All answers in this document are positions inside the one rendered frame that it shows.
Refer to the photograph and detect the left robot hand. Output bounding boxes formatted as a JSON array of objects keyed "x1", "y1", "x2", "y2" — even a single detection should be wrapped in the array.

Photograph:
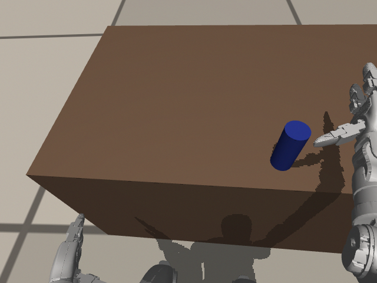
[{"x1": 49, "y1": 213, "x2": 106, "y2": 283}]

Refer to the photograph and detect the right robot arm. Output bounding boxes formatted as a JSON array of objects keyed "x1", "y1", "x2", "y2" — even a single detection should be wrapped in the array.
[{"x1": 342, "y1": 131, "x2": 377, "y2": 283}]

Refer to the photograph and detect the can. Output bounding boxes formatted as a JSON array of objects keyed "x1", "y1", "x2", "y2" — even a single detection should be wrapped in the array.
[{"x1": 270, "y1": 120, "x2": 311, "y2": 171}]

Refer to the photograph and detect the right robot hand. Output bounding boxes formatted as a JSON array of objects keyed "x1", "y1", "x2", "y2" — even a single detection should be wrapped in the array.
[{"x1": 313, "y1": 62, "x2": 377, "y2": 147}]

